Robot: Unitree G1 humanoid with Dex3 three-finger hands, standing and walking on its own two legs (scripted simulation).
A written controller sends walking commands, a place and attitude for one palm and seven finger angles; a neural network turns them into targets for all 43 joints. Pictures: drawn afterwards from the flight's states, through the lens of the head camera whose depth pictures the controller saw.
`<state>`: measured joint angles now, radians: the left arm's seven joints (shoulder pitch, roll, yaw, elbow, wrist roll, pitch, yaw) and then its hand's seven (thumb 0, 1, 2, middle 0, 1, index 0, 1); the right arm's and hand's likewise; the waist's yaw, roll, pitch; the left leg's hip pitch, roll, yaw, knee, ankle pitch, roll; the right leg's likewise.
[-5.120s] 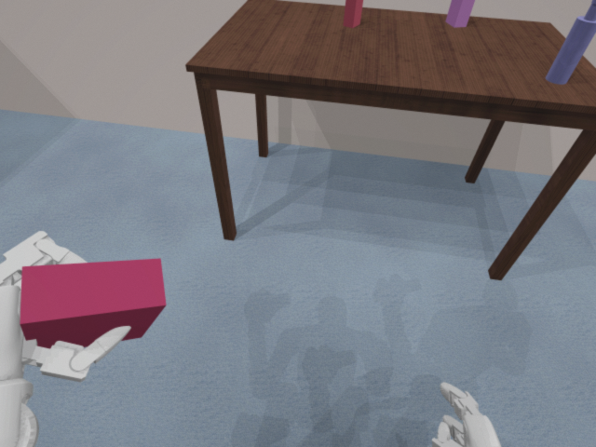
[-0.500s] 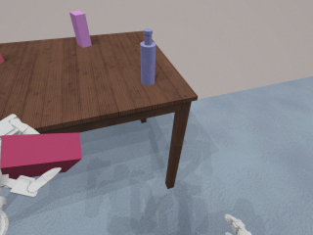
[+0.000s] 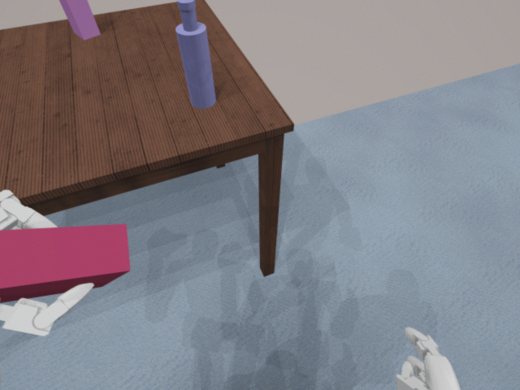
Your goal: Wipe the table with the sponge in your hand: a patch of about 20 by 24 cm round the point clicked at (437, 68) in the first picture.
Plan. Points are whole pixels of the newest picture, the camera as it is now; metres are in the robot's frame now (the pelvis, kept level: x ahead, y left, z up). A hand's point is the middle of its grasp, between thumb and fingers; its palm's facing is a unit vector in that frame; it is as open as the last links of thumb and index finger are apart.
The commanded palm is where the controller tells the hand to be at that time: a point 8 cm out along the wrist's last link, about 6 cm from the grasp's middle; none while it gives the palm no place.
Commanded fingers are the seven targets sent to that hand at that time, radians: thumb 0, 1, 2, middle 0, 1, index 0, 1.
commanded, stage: come to a stop and stand still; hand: left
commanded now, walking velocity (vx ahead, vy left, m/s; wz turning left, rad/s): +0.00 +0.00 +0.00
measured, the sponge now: (75, 263) +0.22 +0.21 +0.16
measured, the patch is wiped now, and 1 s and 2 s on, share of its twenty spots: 0.00 0.00 0.00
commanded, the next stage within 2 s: look again from close up in 0.12 s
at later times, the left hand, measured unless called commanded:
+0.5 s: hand (77, 294) +0.19 +0.20 +0.15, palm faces +0.32 -0.85 -0.41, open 9.1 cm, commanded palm +0.14 +0.25 +0.18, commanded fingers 0.00 0.10 1.30 -1.20 -1.60 -1.20 -1.60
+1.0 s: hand (22, 247) +0.24 +0.28 +0.16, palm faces +0.34 -0.83 -0.44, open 9.1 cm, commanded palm +0.18 +0.31 +0.18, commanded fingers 0.00 0.10 1.30 -1.20 -1.60 -1.20 -1.60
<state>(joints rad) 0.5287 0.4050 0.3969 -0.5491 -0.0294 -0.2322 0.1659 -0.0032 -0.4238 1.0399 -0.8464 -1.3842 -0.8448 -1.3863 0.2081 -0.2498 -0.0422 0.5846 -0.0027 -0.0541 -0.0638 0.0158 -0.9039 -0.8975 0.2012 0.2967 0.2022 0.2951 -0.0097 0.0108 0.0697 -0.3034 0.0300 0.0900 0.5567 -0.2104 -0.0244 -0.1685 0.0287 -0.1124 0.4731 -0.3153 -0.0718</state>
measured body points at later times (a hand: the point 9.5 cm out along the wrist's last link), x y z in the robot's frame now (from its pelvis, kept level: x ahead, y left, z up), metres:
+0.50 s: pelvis -0.03 -0.02 +0.00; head -0.01 -0.04 +0.45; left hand +0.17 +0.25 +0.18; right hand +0.14 -0.26 -0.09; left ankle +0.02 +0.12 -0.74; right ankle -0.02 -0.10 -0.74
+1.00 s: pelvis +0.02 +0.04 -0.01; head +0.03 +0.05 +0.44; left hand +0.22 +0.33 +0.18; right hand +0.17 -0.18 -0.09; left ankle +0.02 +0.11 -0.74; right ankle -0.01 -0.06 -0.73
